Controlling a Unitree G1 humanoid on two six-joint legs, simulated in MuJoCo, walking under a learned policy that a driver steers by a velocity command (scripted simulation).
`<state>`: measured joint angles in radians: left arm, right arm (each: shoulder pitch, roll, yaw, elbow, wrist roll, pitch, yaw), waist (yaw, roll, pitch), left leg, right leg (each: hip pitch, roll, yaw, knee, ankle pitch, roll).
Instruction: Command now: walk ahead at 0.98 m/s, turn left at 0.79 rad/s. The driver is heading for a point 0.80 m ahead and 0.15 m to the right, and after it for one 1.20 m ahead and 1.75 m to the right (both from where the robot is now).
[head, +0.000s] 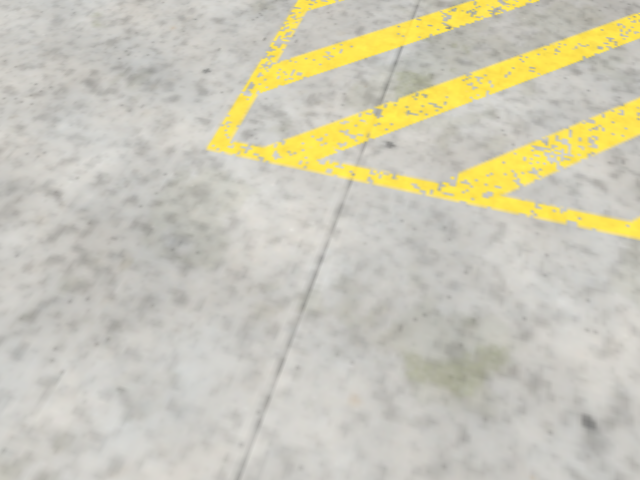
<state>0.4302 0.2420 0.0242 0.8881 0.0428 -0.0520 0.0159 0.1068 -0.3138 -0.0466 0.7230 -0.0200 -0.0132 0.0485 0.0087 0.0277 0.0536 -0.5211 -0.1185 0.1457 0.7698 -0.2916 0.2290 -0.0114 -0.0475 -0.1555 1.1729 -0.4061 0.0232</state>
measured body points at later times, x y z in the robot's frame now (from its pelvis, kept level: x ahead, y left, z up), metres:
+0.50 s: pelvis +0.48 -0.05 +0.02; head +0.50 -0.03 +0.47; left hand +0.54 +0.24 -0.12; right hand +0.56 -0.32 -0.09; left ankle +0.30 +0.08 -0.54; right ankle +0.55 -0.07 -0.69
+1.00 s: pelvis +0.94 -0.10 +0.04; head +0.97 -0.11 +0.49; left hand +1.21 +0.10 -0.06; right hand +0.87 -0.40 -0.06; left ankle +1.00 +0.02 -0.69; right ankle +0.83 -0.14 -0.58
